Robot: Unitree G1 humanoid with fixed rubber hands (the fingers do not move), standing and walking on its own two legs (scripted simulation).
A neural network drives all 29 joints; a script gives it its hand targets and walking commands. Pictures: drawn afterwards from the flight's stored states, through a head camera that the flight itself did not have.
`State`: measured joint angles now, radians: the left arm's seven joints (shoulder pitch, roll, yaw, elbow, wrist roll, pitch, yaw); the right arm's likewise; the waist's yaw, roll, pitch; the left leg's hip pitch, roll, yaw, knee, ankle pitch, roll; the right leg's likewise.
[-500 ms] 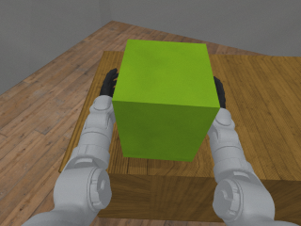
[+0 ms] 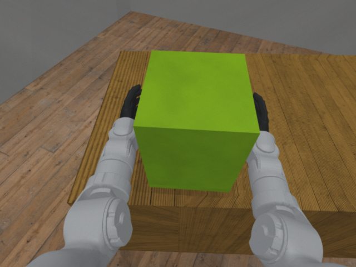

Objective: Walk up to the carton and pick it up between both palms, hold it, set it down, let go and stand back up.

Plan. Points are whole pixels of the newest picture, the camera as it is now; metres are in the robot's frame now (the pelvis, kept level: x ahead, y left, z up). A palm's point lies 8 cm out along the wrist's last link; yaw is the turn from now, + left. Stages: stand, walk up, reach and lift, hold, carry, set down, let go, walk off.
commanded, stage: set down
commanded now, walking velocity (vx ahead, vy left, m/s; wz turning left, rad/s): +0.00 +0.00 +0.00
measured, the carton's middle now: (193, 126) +0.43 -0.03 +0.07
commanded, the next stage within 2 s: none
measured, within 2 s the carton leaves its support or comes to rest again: rests again in 0.76 s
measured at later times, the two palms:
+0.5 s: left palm (134, 123) +0.45 +0.11 +0.07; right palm (256, 135) +0.40 -0.19 +0.06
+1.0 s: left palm (132, 126) +0.45 +0.12 +0.05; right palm (257, 136) +0.41 -0.19 +0.04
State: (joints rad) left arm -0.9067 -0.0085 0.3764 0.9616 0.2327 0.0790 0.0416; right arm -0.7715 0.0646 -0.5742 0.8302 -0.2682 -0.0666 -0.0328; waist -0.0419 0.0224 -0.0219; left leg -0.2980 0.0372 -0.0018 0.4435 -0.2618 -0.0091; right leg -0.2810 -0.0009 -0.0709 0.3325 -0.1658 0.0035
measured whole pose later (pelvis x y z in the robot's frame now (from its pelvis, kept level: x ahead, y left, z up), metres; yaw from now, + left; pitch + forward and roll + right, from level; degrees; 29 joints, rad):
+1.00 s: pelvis +0.01 +0.00 +0.00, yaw +0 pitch +15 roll -2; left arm -0.89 0.02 0.37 1.15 0.20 -0.16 0.08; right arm -0.73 -0.01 -0.49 0.96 -0.29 -0.23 -0.05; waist -0.04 0.05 -0.12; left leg -0.44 0.04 0.00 0.44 -0.26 -0.01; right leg -0.43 0.00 -0.07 0.33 -0.16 0.00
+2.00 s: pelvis -0.05 -0.01 +0.00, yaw +0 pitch +9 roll -1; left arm -0.76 0.18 0.12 1.14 -0.08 -0.09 0.03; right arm -0.58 -0.12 -0.11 1.01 0.10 -0.14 -0.15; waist -0.04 0.00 -0.13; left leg -0.43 0.04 0.00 0.44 -0.17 -0.02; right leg -0.42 0.00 -0.07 0.33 -0.08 0.00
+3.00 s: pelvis -0.06 -0.01 +0.00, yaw +0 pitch -2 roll -1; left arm -0.01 0.22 0.00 0.37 -0.19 0.05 0.05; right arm 0.11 -0.11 -0.06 0.30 0.12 0.03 -0.09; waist -0.04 -0.01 -0.02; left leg -0.21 0.04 0.00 0.44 -0.20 -0.01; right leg -0.19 0.00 -0.07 0.34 -0.11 0.00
